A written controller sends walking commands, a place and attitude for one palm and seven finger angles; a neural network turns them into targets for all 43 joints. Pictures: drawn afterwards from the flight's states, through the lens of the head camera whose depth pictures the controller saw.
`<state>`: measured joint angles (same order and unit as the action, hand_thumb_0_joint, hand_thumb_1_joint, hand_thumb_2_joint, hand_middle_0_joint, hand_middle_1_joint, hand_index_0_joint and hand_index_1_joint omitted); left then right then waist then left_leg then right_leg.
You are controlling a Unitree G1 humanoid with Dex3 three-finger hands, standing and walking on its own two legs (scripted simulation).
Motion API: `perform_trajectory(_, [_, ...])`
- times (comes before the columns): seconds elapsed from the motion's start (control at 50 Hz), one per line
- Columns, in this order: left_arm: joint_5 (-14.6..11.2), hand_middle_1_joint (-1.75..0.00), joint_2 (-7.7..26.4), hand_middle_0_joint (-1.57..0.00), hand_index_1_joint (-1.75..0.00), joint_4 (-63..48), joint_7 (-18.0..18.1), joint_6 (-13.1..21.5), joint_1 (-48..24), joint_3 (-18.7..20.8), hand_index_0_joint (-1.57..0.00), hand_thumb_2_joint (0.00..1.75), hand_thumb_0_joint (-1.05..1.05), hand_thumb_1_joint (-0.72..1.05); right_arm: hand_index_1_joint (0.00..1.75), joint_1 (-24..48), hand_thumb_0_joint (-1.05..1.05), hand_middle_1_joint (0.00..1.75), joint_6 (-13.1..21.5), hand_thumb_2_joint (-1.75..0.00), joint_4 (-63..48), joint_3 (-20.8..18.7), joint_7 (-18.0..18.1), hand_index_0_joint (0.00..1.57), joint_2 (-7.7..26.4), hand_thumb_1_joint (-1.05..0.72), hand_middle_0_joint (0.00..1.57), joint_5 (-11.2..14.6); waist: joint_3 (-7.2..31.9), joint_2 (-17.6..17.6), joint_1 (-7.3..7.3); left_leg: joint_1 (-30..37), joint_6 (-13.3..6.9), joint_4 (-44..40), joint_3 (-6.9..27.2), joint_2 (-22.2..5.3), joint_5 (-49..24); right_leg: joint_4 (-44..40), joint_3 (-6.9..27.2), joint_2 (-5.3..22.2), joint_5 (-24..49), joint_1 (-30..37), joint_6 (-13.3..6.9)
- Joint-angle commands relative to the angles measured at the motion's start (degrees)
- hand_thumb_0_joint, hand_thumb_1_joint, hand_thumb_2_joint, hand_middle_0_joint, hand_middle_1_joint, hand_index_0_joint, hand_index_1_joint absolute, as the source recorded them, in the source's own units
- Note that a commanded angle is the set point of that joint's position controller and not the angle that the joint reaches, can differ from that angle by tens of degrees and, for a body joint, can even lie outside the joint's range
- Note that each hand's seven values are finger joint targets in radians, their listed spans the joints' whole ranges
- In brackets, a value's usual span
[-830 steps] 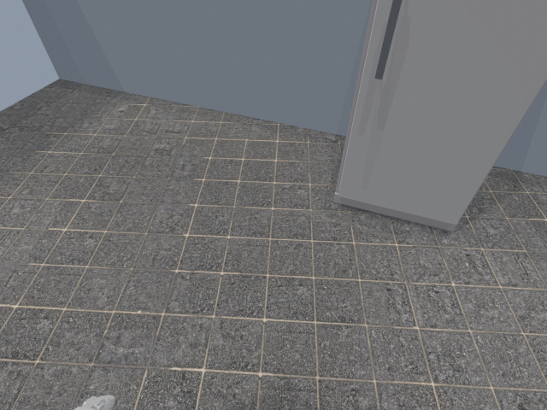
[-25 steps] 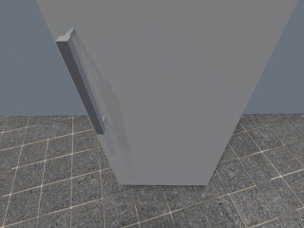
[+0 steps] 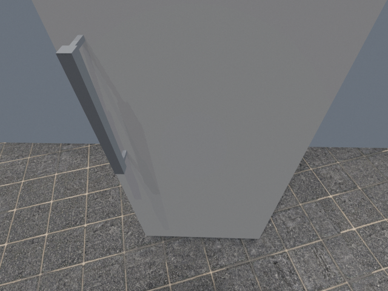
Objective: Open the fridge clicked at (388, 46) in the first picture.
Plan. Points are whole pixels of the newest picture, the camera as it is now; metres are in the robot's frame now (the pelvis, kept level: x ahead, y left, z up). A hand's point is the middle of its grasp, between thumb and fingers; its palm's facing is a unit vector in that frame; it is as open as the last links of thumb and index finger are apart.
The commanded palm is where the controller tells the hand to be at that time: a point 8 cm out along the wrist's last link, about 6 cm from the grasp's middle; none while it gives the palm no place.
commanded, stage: come to a stop and stand still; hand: left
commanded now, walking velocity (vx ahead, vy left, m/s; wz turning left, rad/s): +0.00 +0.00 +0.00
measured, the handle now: (103, 117) +0.43 +0.22 +0.13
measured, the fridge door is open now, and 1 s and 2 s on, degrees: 0 0 0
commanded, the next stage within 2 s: look again from close up in 0.08 s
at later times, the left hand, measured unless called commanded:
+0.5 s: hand out of the picture +0.00 +0.16 -0.17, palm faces +0.02 -0.98 -0.21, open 7.3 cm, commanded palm none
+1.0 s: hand out of the picture +0.00 +0.16 -0.17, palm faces +0.08 -0.97 -0.21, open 7.3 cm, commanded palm +0.09 +0.22 -0.07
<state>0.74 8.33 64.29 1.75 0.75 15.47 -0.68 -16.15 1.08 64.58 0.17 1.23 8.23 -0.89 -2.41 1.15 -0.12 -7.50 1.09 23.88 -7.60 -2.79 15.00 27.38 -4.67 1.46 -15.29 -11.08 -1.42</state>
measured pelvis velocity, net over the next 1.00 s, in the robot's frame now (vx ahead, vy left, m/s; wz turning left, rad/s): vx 0.00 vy -0.01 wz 0.00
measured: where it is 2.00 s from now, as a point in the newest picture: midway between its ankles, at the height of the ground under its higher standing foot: outside the picture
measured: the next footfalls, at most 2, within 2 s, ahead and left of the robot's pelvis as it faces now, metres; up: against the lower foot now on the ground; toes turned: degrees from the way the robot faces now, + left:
none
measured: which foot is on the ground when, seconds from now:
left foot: down 0.00-1.00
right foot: down 0.00-1.00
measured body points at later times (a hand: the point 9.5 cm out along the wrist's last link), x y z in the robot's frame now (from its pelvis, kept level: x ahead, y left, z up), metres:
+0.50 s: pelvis +0.00 -0.01 +0.00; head +0.02 -0.02 +0.45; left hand +0.00 +0.21 -0.15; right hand -0.01 -0.22 -0.17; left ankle -0.03 +0.13 -0.74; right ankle -0.01 -0.10 -0.74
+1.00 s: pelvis +0.00 -0.01 +0.00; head +0.02 -0.02 +0.45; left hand +0.00 +0.21 -0.15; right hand -0.01 -0.22 -0.17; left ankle -0.03 +0.13 -0.74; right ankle +0.00 -0.10 -0.74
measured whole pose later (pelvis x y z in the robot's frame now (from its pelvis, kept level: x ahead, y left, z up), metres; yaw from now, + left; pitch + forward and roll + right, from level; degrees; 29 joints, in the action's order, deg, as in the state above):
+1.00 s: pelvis +0.00 -0.01 +0.00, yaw +0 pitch -1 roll +0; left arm -1.5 8.2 56.1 2.6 -2.2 18.8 -0.2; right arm -16.8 1.3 63.6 0.4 1.8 7.9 -0.2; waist -3.1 1.0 0.4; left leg -8.5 1.5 25.6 -6.1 -4.4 15.5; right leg 26.2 -5.5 -0.2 -14.5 -10.8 -2.3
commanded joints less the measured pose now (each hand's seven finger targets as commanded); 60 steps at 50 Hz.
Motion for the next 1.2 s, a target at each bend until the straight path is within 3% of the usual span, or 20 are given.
perform_trajectory(0.0, [0.12,-0.30,6.05,-0.20,-0.30,-1.52,0.46,1.23,3.09,1.23,-0.20,0.90,0.00,0.90,0.30,-4.33,0.00,0.30,0.45,-0.90,-1.09,-0.44,0.52,0.20,4.07,-0.90,0.20,0.07,-1.37,-0.93,0.01,-0.98,-1.98,-3.92,4.39,-4.41,-8.18,-5.51,6.60,5.79,14.79,-0.70,-1.25])
perform_trajectory(0.32, [0.04,-0.30,5.94,-0.20,-0.30,-1.14,0.39,1.23,3.39,1.36,-0.20,0.90,0.00,0.90,0.30,-3.78,0.00,0.30,0.28,-0.90,-0.55,-0.44,0.64,0.20,4.04,-0.90,0.20,0.01,-1.81,-2.07,0.20,-1.17,-1.60,-4.32,4.41,-4.25,-6.38,-7.11,6.91,5.78,12.70,-0.20,-1.40])
perform_trajectory(0.6, [0.03,-0.30,5.49,-0.20,-0.30,-1.22,0.42,1.26,3.58,1.63,-0.20,0.90,0.00,0.90,0.30,-4.86,0.00,0.30,0.56,-0.90,0.05,-0.51,0.83,0.20,3.65,-0.90,0.20,-0.02,-0.73,-0.75,0.36,-0.83,-1.61,-4.53,4.53,-4.53,-8.50,-6.37,6.53,5.41,14.38,0.94,-1.44])
perform_trajectory(0.78, [0.13,-0.30,5.34,-0.20,-0.30,-1.19,0.46,1.33,4.07,1.68,-0.20,0.90,0.00,0.90,0.30,-4.89,0.00,0.30,0.44,-0.90,0.26,-0.65,0.82,0.20,2.96,-0.90,0.20,0.02,-1.65,-2.47,0.39,-0.83,-1.54,-4.65,4.32,-4.45,-7.62,-6.90,6.46,5.55,14.39,0.48,-1.44])
perform_trajectory(0.92, [0.05,-0.30,5.47,-0.20,-0.30,-1.15,0.46,1.33,4.03,1.76,-0.20,0.90,0.00,0.90,0.30,-4.84,0.00,0.30,0.38,-0.90,0.29,-0.69,0.82,0.20,3.03,-0.90,0.20,-0.03,-2.05,-1.24,0.40,-1.46,-1.38,-4.52,4.45,-4.27,-6.87,-7.55,6.63,5.61,12.43,0.21,-1.45])
perform_trajectory(0.94, [0.43,-0.30,7.41,-0.20,-0.30,1.52,2.63,1.93,10.26,1.83,-0.20,0.90,0.00,0.90,0.30,3.23,0.00,0.30,0.65,-0.90,-3.85,-1.61,0.24,0.20,6.26,-0.90,0.20,0.77,-2.56,-5.35,3.28,-7.93,0.18,10.65,1.59,-4.13,-2.59,-6.30,11.95,10.15,42.58,1.24,2.63])
perform_trajectory(0.96, [-12.43,-0.32,18.49,-0.20,-0.32,-85.86,1.09,15.52,-34.55,4.65,-0.20,0.89,0.00,0.88,0.30,1.49,0.00,0.30,9.99,-0.90,-23.79,-1.21,3.25,0.20,16.86,-0.90,0.20,3.32,27.37,5.86,-4.75,6.36,-2.98,0.88,4.37,2.24,-11.62,-1.12,8.85,4.79,29.94,8.54,0.00])
perform_trajectory(0.98, [-9.28,-0.33,23.13,-0.20,-0.33,-81.95,4.62,13.57,-26.08,10.26,-0.20,0.88,0.00,0.85,0.30,7.09,0.00,0.30,13.68,-0.90,-21.88,0.28,4.88,0.20,10.97,-0.90,0.20,3.72,20.42,14.53,-0.63,7.89,-2.81,1.19,2.38,1.77,-14.13,-0.35,8.60,1.77,20.28,5.75,-0.43])
perform_trajectory(1.0, [-7.40,-0.34,13.29,-0.21,-0.34,-70.89,5.83,10.76,-10.08,4.47,-0.21,0.87,0.00,0.83,0.30,4.81,0.00,0.30,15.38,-0.90,-20.18,-1.35,4.75,0.20,12.94,-0.90,0.20,1.95,21.47,14.12,-0.45,4.08,-2.19,-0.37,4.28,1.50,-14.33,0.45,4.81,1.16,11.90,5.24,-1.27])
perform_trajectory(1.02, [-7.84,-0.36,0.34,-0.21,-0.36,-57.07,6.21,4.19,6.78,-1.84,-0.21,0.86,0.00,0.81,0.30,4.32,0.00,0.30,16.10,-0.90,-19.48,-1.27,4.32,0.20,9.23,-0.90,0.20,3.82,11.48,5.67,-0.85,-1.60,-2.59,0.07,5.79,0.14,-14.59,-0.57,3.31,0.34,10.96,0.80,-0.82])
perform_trajectory(1.04, [-10.82,-0.37,-1.37,-0.21,-0.37,-66.60,4.72,3.97,2.32,-3.04,-0.21,0.85,0.00,0.78,0.30,4.66,0.00,0.30,17.03,-0.90,-22.42,-1.60,4.26,0.20,11.14,-0.90,0.20,4.81,7.79,1.77,-1.17,-2.56,-2.87,1.29,6.94,0.55,-12.39,-0.21,1.99,0.59,10.58,-1.54,0.24])
perform_trajectory(1.06, [-11.16,-0.39,3.37,-0.21,-0.39,-70.73,3.73,6.87,-0.29,0.53,-0.21,0.84,0.00,0.76,0.30,5.36,0.00,0.30,17.96,-0.90,-23.96,-2.62,4.65,0.20,12.87,-0.90,0.20,4.49,6.23,-2.18,-1.88,-3.52,-2.88,3.22,6.12,1.02,-8.16,-1.59,1.84,0.64,5.95,-5.76,1.14])
perform_trajectory(1.1, [-10.40,-0.42,3.84,-0.21,-0.42,-64.77,1.50,12.46,1.81,2.74,-0.21,0.82,0.00,0.71,0.30,4.30,0.00,0.30,19.24,-0.90,-26.70,-3.68,4.31,0.20,13.49,-0.90,0.20,2.71,2.31,-13.75,-2.88,-9.59,-2.88,7.53,6.23,2.55,-2.68,-1.85,1.84,0.39,-3.83,-13.19,1.95])
perform_trajectory(1.12, [-11.43,-0.43,1.21,-0.22,-0.43,-56.88,-0.84,15.06,8.83,3.62,-0.22,0.81,0.00,0.69,0.30,5.23,0.00,0.30,19.42,-0.90,-27.89,-4.05,3.80,0.20,13.02,-0.90,0.20,2.34,-1.58,-19.65,-0.99,-15.87,-2.29,9.17,6.82,2.66,1.06,-0.34,1.67,0.44,-8.81,-16.31,2.18])
perform_trajectory(1.14, [-12.61,-0.45,-0.54,-0.22,-0.45,-52.04,-3.95,18.41,15.29,4.09,-0.22,0.80,0.00,0.67,0.30,6.48,0.00,0.30,19.45,-0.90,-29.43,-4.33,2.97,0.20,13.12,-0.90,0.20,2.15,-3.01,-23.51,0.84,-21.20,-1.74,10.98,7.07,2.87,3.24,1.37,2.40,0.63,-11.68,-17.71,2.18])
perform_trajectory(1.16, [-14.31,-0.47,0.11,-0.22,-0.47,-51.56,-7.42,22.35,20.31,5.99,-0.22,0.79,0.00,0.64,0.30,7.16,0.00,0.30,19.29,-0.90,-30.99,-4.81,2.06,0.20,13.17,-0.90,0.20,2.11,-1.96,-24.17,2.50,-24.41,-1.21,12.94,6.68,3.24,3.83,2.97,3.74,0.89,-11.96,-16.96,2.06])
perform_trajectory(1.18, [-15.26,-0.48,2.18,-0.22,-0.48,-49.98,-11.42,25.28,26.24,9.56,-0.22,0.78,0.00,0.62,0.30,7.64,0.00,0.30,18.71,-0.90,-32.75,-5.64,0.64,0.20,13.49,-0.90,0.20,2.34,0.26,-18.18,5.02,-23.94,-0.62,14.17,5.79,3.89,1.26,5.99,4.14,0.90,-6.09,-13.87,0.97])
